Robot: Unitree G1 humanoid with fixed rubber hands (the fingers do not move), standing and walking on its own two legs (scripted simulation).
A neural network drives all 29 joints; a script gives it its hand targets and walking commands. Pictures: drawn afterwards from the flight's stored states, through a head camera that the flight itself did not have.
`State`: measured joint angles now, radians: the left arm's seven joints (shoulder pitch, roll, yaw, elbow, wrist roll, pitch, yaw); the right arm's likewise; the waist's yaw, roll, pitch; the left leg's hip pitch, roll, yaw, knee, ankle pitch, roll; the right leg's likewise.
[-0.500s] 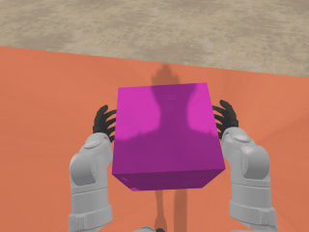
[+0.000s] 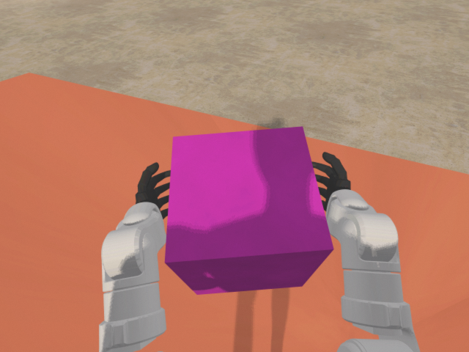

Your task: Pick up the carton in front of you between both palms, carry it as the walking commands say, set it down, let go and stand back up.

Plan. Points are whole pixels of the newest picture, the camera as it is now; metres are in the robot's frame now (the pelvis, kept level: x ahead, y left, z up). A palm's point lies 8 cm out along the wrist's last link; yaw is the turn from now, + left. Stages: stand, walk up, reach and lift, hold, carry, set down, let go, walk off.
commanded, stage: carry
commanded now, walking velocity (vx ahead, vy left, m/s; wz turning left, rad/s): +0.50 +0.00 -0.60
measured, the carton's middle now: (244, 219) +0.34 +0.00 +0.05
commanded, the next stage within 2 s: none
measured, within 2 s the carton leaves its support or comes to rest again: neither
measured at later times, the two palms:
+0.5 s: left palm (217, 106) +0.66 +0.05 +0.09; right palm (341, 120) +0.58 -0.24 +0.09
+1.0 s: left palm (293, 73) +0.93 -0.20 +0.03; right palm (388, 98) +0.76 -0.45 +0.02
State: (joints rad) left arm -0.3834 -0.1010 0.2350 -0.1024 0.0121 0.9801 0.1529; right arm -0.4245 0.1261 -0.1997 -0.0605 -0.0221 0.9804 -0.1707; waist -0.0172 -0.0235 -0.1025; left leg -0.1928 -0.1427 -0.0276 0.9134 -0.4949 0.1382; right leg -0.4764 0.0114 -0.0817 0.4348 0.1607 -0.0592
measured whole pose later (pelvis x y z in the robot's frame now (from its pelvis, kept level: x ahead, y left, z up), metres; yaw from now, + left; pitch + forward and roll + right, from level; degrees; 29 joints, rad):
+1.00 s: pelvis +0.58 -0.14 -0.09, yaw -34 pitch +3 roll -1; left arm -0.43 -0.12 0.21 -0.09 0.05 1.01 0.18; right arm -0.42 0.07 -0.20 -0.08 0.02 1.00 -0.17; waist 0.00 0.02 -0.07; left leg -0.22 0.07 0.12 1.20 -0.55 -0.02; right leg -0.47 0.11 -0.13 0.56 -0.02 -0.18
